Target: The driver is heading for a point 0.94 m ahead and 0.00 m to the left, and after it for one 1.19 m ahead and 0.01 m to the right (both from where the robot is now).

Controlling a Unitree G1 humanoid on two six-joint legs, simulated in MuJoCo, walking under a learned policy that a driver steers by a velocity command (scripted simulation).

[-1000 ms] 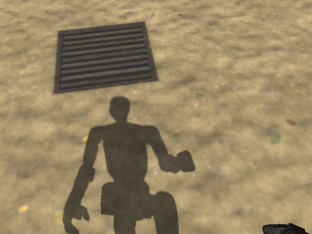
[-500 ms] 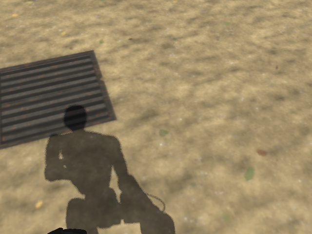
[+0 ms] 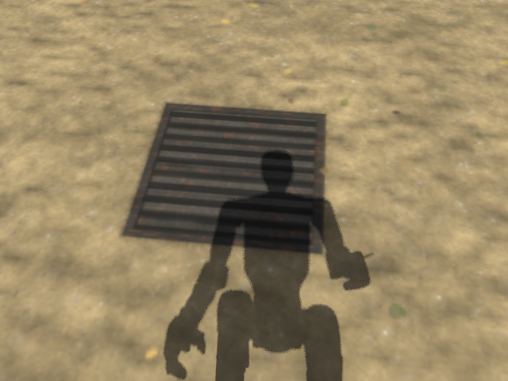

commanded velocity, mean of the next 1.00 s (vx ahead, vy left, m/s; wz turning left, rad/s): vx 0.50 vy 0.00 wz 0.04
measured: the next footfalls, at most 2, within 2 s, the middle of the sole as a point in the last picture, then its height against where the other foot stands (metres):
left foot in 0.08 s outside the picture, level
right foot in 0.64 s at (278, 346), level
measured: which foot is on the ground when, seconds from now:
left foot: up 0.00-0.06, down 0.08-0.66, up 0.68-1.00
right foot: down 0.00-0.08, up 0.10-0.62, down 0.64-1.00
